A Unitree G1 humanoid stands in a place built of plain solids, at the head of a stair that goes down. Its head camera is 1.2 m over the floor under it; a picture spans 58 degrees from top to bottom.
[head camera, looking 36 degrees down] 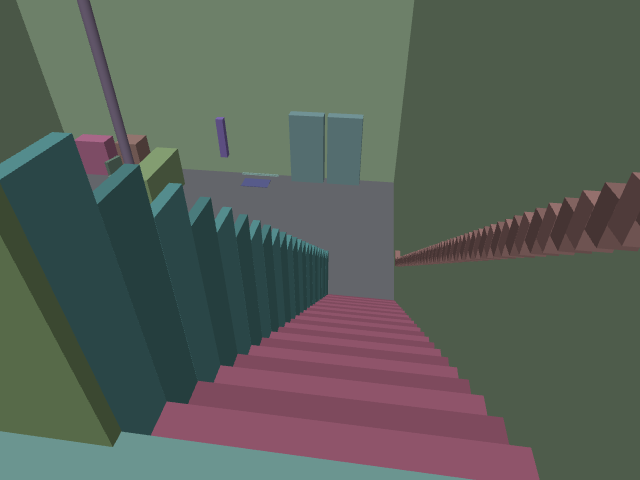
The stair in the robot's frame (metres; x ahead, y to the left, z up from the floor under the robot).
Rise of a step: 0.19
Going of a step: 0.22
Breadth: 1.26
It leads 8 degrees to the right of straight ahead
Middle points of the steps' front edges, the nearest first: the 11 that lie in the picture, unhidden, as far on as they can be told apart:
0.61 -0.04 0.00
0.84 -0.07 -0.18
1.06 -0.10 -0.37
1.28 -0.13 -0.55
1.50 -0.16 -0.74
1.72 -0.19 -0.92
1.95 -0.22 -1.11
2.17 -0.25 -1.29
2.39 -0.28 -1.48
2.61 -0.31 -1.66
2.83 -0.34 -1.85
